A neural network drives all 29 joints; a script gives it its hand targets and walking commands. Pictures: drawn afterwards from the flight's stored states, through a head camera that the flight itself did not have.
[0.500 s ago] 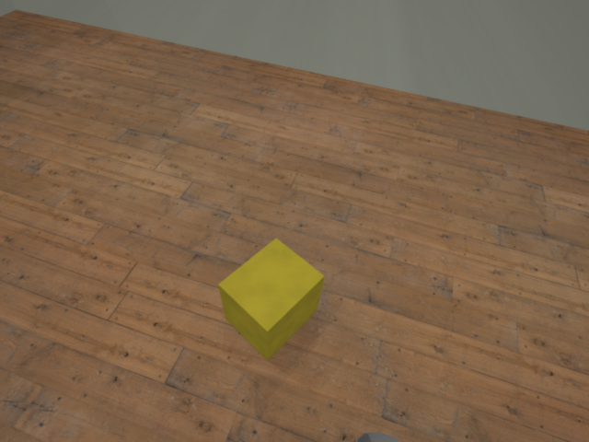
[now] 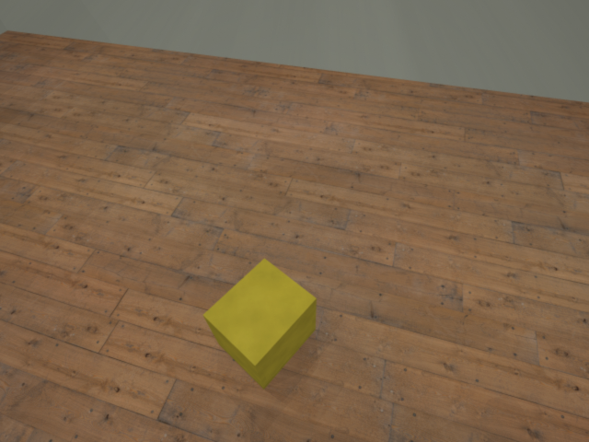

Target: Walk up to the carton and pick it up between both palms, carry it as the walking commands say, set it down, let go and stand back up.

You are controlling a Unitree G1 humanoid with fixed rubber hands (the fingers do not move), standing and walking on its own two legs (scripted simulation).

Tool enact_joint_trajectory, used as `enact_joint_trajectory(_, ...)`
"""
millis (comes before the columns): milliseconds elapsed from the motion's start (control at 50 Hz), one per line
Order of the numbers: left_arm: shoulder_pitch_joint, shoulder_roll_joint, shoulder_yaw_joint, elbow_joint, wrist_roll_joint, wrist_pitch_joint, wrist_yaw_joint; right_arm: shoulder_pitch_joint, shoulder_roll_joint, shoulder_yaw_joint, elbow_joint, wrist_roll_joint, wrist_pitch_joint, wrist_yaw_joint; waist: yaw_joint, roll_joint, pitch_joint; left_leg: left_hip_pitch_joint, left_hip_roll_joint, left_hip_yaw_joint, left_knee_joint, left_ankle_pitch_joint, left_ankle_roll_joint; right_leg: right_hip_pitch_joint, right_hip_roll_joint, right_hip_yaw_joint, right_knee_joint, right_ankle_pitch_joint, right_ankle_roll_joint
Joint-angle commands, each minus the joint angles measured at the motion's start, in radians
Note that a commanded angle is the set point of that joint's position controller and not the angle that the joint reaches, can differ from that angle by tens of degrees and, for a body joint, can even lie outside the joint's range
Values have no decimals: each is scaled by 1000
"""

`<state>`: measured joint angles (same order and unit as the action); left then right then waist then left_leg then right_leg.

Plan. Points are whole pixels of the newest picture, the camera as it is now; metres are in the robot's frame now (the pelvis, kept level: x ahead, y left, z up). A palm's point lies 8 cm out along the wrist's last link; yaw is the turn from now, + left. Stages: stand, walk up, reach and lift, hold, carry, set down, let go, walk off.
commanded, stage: walk up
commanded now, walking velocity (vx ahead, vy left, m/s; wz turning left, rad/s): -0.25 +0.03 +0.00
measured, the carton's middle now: (264, 323) +0.55 +0.13 -0.65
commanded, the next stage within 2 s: none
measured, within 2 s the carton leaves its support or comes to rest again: neither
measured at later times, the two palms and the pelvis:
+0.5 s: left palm out of the picture -0.06 +0.26 -0.13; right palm out of the picture +0.01 -0.23 -0.14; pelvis -0.07 +0.00 +0.00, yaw -1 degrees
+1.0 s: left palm out of the picture -0.08 +0.24 -0.14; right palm out of the picture -0.08 -0.21 -0.13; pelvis -0.08 +0.01 +0.01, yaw +0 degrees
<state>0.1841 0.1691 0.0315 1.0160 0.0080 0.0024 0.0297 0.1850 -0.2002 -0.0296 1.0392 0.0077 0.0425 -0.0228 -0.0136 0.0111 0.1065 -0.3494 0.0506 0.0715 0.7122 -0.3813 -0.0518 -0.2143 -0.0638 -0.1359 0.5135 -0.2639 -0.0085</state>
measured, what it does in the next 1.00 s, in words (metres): steps on the spot: left foot, then right foot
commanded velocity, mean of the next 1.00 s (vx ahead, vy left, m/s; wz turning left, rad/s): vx -0.07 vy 0.01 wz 0.00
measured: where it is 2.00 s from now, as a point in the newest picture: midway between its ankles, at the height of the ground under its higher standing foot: outside the picture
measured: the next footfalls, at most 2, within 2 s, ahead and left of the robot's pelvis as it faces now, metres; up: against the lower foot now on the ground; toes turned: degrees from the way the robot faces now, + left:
left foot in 0.06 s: +0.10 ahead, +0.12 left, +0.00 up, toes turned +6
right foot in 0.42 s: -0.09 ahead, -0.10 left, +0.00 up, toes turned -1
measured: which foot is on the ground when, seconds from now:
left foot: up 0.00-0.04, down 0.06-0.44, up 0.46-0.62, down 0.64-1.00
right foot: down 0.00-0.12, up 0.14-0.40, down 0.42-1.00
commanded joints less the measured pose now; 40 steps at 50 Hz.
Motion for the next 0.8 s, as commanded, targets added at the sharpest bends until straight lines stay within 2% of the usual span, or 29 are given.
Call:
enact_joint_trajectory(0,28,246,61,-67,-1,22,19,105,-111,-40,-19,-5,18,-14,-9,-160,-135,53,8,-6,-135,156,14,52,-283,167,47,1017,-124)
enact_joint_trajectory(20,-6,247,61,-77,0,33,19,131,-104,-39,-16,-5,20,-11,-18,-176,-169,107,12,-6,-171,265,26,24,-265,166,52,793,-111)
enact_joint_trajectory(60,52,189,57,-111,-2,45,17,104,-197,-55,-43,-39,13,-10,-12,105,-259,204,202,-173,-232,764,123,-94,-116,91,227,307,-18)
enact_joint_trajectory(80,83,160,51,-107,-2,55,29,72,-281,-76,-57,-45,29,-2,-9,269,-241,167,261,-184,-245,1009,222,-93,-53,81,365,91,10)
enact_joint_trajectory(100,47,129,39,-128,-2,71,28,69,-216,-48,-62,-44,15,-5,-39,291,-235,137,322,-302,-353,851,296,-157,55,54,532,-403,37)
enact_joint_trajectory(120,35,123,33,-124,7,86,24,102,-198,-49,-51,-46,1,-13,-45,243,-174,109,391,-360,-373,876,332,-203,59,105,644,-446,53)
enact_joint_trajectory(140,33,148,38,-125,9,91,17,43,-189,-51,-52,-41,3,-22,-22,244,-151,65,349,-322,-380,738,306,-204,43,141,673,-382,37)
enact_joint_trajectory(160,55,149,42,-105,11,95,7,-30,-179,-44,-95,-41,6,-25,2,141,-183,46,317,-275,-389,619,303,-188,42,169,709,-339,26)
enact_joint_trajectory(180,62,142,38,-77,7,98,4,-94,-180,-47,-126,-38,6,-25,28,135,-151,32,269,-209,-389,600,281,-177,49,154,667,-297,32)
enact_joint_trajectory(220,119,139,46,-58,4,94,-4,-112,-182,-39,-113,-43,1,-14,54,129,-220,49,217,-196,-409,349,227,-149,70,154,583,-232,30)
enact_joint_trajectory(260,111,153,50,-61,2,92,-2,-68,-190,-40,-115,-42,-2,-9,36,145,-231,111,200,-185,-439,278,212,-131,80,132,488,-214,50)
enact_joint_trajectory(280,99,139,45,-65,-10,89,-3,-89,-190,-39,-120,-40,3,-6,34,116,-207,149,215,-213,-447,277,211,-142,102,124,412,-234,50)
enact_joint_trajectory(320,136,121,28,-58,-22,73,-6,-20,-200,-42,-111,-30,11,-1,17,179,-227,118,220,-204,-506,25,194,-46,87,106,178,-221,25)
enact_joint_trajectory(340,131,102,14,-41,-17,66,-9,-44,-173,-38,-121,-25,17,4,33,169,-194,70,191,-205,-530,-97,160,14,90,93,37,-184,10)
enact_joint_trajectory(360,190,117,18,-29,-13,56,-8,-53,-168,-38,-112,-14,26,7,48,148,-194,65,146,-159,-524,-65,88,107,103,78,-173,-135,-14)
enact_joint_trajectory(380,210,155,23,-26,4,46,2,-3,-124,-23,-105,-7,24,12,33,-2,-155,14,92,-99,-357,20,63,112,-9,244,-277,-169,-49)
enact_joint_trajectory(400,170,241,40,-60,9,38,1,11,-63,-11,-117,2,17,21,33,-266,-116,-25,-18,-29,-217,21,32,6,-203,519,-369,-284,-107)
enact_joint_trajectory(420,75,262,33,-95,4,35,-2,-5,-67,-19,-126,-11,14,22,11,-329,2,-22,-32,5,-132,-35,38,-160,-247,509,-435,-416,-129)
enact_joint_trajectory(440,24,229,13,-128,11,29,-1,19,-83,-28,-123,-20,12,21,-20,-227,23,22,-62,-33,-40,41,37,-196,-218,441,-432,-383,-103)
enact_joint_trajectory(460,-3,172,-4,-78,9,14,-5,1,-107,-23,-93,-20,11,29,-12,-168,14,52,-43,-97,-55,114,61,-160,-149,320,-351,-132,-95)
enact_joint_trajectory(480,29,145,-19,-55,6,0,-5,-7,-102,-22,-88,-9,3,24,0,-131,21,73,-35,-92,-62,134,63,-114,-114,302,-332,-21,-83)
enact_joint_trajectory(520,101,110,-24,-36,-2,-13,0,-4,-72,-8,-84,-12,-2,20,7,-137,3,23,-44,-77,-75,141,60,-31,-90,270,-291,129,-70)
enact_joint_trajectory(540,101,134,-15,-34,4,-16,8,12,-75,-15,-80,-14,-6,20,-2,-166,-13,63,-50,-61,-86,128,55,-24,-113,270,-293,103,-97)
enact_joint_trajectory(580,127,147,1,-16,7,-12,11,1,-71,-1,-89,-3,-16,1,15,-108,22,68,-16,-57,-255,155,55,37,-147,294,-254,240,-114)
enact_joint_trajectory(600,126,149,3,-16,2,-7,11,9,-59,3,-83,-7,-25,1,8,-143,14,107,5,-58,-333,247,44,48,-127,262,-237,265,-88)
enact_joint_trajectory(660,193,124,2,-17,-10,-2,11,49,-120,-25,-53,-13,-35,-6,22,-24,14,235,63,-145,-352,331,56,-77,-32,224,-248,20,-34)
enact_joint_trajectory(680,181,112,-5,-16,-6,-9,13,54,-91,-16,-48,-11,-37,-4,16,38,-23,211,53,-131,-369,326,58,-1,-41,211,-223,63,-41)
enact_joint_trajectory(720,175,98,2,-15,-14,-18,8,131,-56,-6,-5,-9,-36,-10,24,57,-50,165,61,-132,-407,389,63,80,-40,187,-206,87,-34)
enact_joint_trajectory(780,197,86,2,8,-5,-16,7,103,-58,-7,-24,-13,-49,-12,28,34,-79,201,51,-116,-399,328,69,70,-44,204,-218,73,-37)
